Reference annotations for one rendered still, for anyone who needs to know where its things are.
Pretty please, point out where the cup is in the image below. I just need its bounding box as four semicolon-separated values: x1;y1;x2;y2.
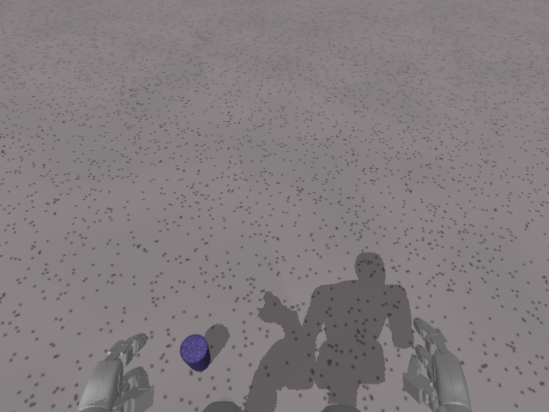
180;334;210;372

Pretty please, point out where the right robot hand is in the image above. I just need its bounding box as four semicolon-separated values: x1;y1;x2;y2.
402;318;471;412

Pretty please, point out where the left robot hand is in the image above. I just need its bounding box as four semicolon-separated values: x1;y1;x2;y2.
77;333;154;412

